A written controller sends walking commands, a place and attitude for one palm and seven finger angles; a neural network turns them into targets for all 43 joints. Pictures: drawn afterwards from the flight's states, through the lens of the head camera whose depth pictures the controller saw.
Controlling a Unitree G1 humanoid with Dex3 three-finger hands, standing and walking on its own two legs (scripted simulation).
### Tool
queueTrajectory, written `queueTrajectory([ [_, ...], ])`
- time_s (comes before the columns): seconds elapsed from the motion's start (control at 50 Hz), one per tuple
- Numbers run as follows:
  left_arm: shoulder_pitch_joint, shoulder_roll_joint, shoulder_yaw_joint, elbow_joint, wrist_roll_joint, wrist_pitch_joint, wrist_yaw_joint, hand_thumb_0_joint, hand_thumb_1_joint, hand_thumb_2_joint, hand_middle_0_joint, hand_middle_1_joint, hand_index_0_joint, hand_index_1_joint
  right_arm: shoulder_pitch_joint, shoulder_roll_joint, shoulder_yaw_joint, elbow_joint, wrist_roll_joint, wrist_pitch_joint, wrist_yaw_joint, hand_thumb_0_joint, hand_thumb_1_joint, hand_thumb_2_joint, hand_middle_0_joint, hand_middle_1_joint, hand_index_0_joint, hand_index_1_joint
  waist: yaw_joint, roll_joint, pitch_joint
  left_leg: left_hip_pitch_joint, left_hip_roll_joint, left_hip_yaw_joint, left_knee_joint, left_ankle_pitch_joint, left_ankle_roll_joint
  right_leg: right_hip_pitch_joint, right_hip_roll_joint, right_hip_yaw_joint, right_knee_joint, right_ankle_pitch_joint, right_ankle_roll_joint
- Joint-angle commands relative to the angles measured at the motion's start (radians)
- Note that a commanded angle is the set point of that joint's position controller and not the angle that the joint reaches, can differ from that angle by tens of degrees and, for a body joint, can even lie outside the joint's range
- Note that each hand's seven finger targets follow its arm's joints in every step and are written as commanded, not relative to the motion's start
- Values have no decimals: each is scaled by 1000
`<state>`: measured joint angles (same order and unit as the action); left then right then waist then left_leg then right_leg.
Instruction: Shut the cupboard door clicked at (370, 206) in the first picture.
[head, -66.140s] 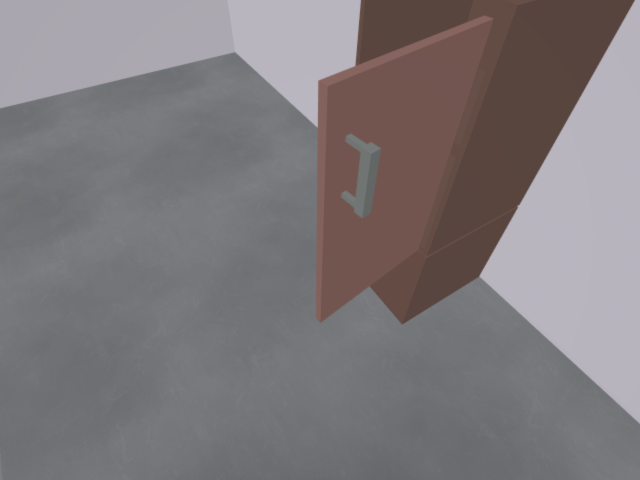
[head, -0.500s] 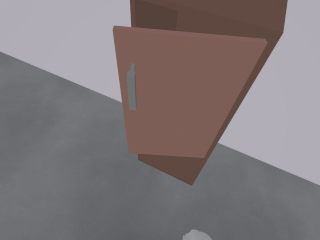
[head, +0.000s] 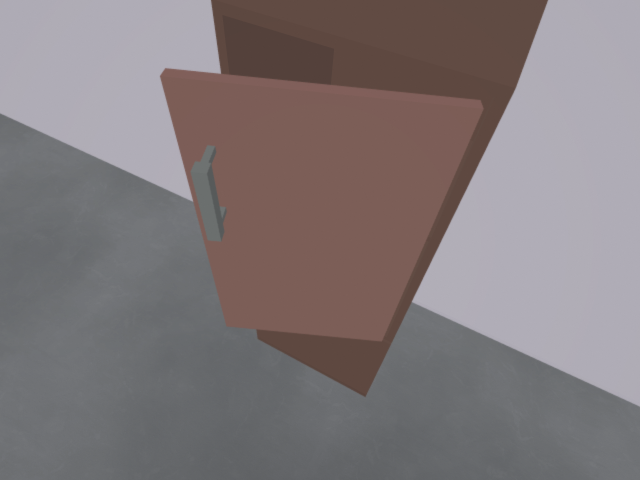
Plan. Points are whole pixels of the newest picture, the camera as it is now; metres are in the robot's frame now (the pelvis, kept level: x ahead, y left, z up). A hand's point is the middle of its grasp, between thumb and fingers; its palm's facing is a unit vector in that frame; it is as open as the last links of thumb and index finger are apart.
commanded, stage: come to a stop and stand still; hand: left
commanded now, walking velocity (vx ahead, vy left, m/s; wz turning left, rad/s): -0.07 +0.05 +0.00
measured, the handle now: (212, 195) +0.43 +0.19 +0.10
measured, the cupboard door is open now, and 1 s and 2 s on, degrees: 23 23 23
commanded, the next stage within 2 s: look again from close up in 0.64 s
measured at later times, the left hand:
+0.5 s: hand out of the picture +0.05 +0.20 -0.16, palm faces -0.02 -0.97 -0.24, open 7.4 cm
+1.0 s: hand out of the picture +0.05 +0.18 -0.17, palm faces -0.03 -0.98 -0.20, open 7.3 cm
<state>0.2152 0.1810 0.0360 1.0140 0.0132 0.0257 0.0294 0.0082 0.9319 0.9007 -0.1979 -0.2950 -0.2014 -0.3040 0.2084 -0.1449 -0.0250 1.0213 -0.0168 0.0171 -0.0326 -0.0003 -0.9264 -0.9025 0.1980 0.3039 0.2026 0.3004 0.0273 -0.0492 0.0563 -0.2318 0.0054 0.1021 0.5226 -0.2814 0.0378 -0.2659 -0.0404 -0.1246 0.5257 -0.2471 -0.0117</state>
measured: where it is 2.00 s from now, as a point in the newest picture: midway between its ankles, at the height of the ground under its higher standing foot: outside the picture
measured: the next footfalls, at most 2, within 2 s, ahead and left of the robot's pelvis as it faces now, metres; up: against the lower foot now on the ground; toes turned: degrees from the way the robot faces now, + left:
none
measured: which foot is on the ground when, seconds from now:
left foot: down 0.00-1.00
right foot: down 0.00-1.00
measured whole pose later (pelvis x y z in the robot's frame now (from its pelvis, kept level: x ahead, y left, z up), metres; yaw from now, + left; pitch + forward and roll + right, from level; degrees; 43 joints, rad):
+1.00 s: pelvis +0.04 +0.01 +0.01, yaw -2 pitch +0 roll +0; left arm 0.27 0.15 -0.02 1.11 0.01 -0.01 0.04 0.01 0.92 0.90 -0.20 -0.29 -0.20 -0.30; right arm 0.28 -0.15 0.03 1.13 -0.01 -0.03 -0.03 0.00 -0.91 -0.90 0.20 0.30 0.20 0.30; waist 0.00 0.01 0.04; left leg -0.11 -0.01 0.14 0.39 -0.28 0.04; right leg -0.19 -0.04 -0.08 0.45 -0.26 0.00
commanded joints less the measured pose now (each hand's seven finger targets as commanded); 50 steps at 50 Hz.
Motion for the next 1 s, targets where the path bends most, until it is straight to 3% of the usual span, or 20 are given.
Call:
queueTrajectory([
  [0.0,82,85,18,-27,8,-10,6,0,900,900,-200,-300,-200,-300,12,-121,-24,-61,-4,-4,-1,0,-900,-900,200,300,200,300,13,136,-30,-41,155,-143,-152,228,14,74,-92,115,-61,120,-3],
  [0.08,58,111,15,-30,8,-21,7,0,900,900,-200,-300,-200,-300,51,-101,-23,-57,-2,3,6,0,-900,-900,200,300,200,300,-22,-29,-70,18,94,-86,-93,80,-24,39,-173,204,-155,136,-40],
  [0.12,39,109,11,-29,5,-26,6,0,900,900,-200,-300,-200,-300,68,-91,-20,-44,-2,3,9,0,-900,-900,200,300,200,300,-37,-63,-65,60,85,-80,-103,61,-30,0,-179,212,-186,84,-47],
  [0.16,36,97,7,-26,5,-26,5,0,900,900,-200,-300,-200,-300,67,-92,-13,-35,-3,-4,10,0,-900,-900,200,300,200,300,-34,-9,-47,57,104,-102,-148,86,-22,-7,-143,181,-175,48,-30],
  [0.18,166,104,-9,7,9,-40,42,0,900,900,-200,-300,-200,-300,-7,-169,-27,-97,13,-20,20,0,-900,-900,200,300,200,300,-5,70,-70,47,113,-61,12,77,-35,28,-150,213,-140,258,-17],
  [0.2,103,162,-6,-41,8,-55,35,0,900,900,-200,-300,-200,-300,37,-102,-17,-116,8,-14,27,0,-900,-900,200,300,200,300,-42,20,-134,0,47,-57,16,-64,-37,53,-201,282,-160,85,-63],
  [0.22,77,159,0,-49,9,-56,29,0,900,900,-200,-300,-200,-300,54,-97,-12,-105,5,-18,26,0,-900,-900,200,300,200,300,-50,55,-106,20,47,-62,-32,-56,-32,-2,-206,285,-169,-44,-90],
  [0.24,54,155,-3,-55,8,-59,25,0,900,900,-200,-300,-200,-300,83,-89,-6,-97,-1,-22,30,0,-900,-900,200,300,200,300,-61,98,-102,42,59,-69,-64,-4,-25,-20,-173,233,-145,-48,-88],
  [0.28,61,123,-15,-56,5,-53,17,0,900,900,-200,-300,-200,-300,79,-110,-2,-99,-1,-30,28,0,-900,-900,200,300,200,300,-49,136,-29,-7,106,-135,-135,35,0,-44,-95,168,-107,-69,-51],
  [0.34,89,94,-27,-36,7,-48,10,0,900,900,-200,-300,-200,-300,74,-123,4,-102,-1,-39,23,0,-900,-900,200,300,200,300,-25,60,18,-80,127,-163,-197,35,23,19,-64,123,-87,-2,-34],
  [0.4,101,82,-34,-26,2,-48,10,0,900,900,-200,-300,-200,-300,96,-136,11,-81,-1,-45,20,0,-900,-900,200,300,200,300,-24,24,23,-53,118,-152,-209,45,19,25,-69,138,-96,18,-31],
  [0.46,103,85,-34,-22,0,-46,10,0,900,900,-200,-300,-200,-300,106,-134,18,-58,-2,-50,19,0,-900,-900,200,300,200,300,-18,71,8,-36,117,-144,-226,70,18,50,-69,130,-92,43,-29],
  [0.6,95,84,-37,2,-4,-47,10,0,900,900,-200,-300,-200,-300,132,-124,29,-5,0,-56,14,0,-900,-900,200,300,200,300,-21,38,-20,25,115,-117,-212,165,12,78,-82,136,-102,118,-26],
  [0.66,93,81,-36,13,-4,-45,11,0,900,900,-200,-300,-200,-300,135,-117,31,16,0,-57,11,0,-900,-900,200,300,200,300,-19,66,-8,23,115,-111,-216,168,11,81,-81,136,-106,120,-26],
  [0.72,97,76,-38,29,-5,-48,11,0,900,900,-200,-300,-200,-300,140,-109,32,36,2,-57,10,0,-900,-900,200,300,200,300,-22,40,-13,45,115,-105,-211,187,10,87,-86,139,-113,153,-26],
  [0.88,107,69,-38,63,-5,-52,14,0,900,900,-200,-300,-200,-300,139,-97,31,76,3,-58,3,0,-900,-900,200,300,200,300,-25,62,-27,91,119,-89,-195,266,5,100,-87,143,-112,232,-29],
  [0.98,113,66,-39,77,-3,-54,15,0,900,900,-200,-300,-200,-300,136,-92,31,89,4,-57,0,0,-900,-900,200,300,200,300,-26,45,-19,103,119,-85,-190,288,4,108,-91,141,-116,283,-31],
])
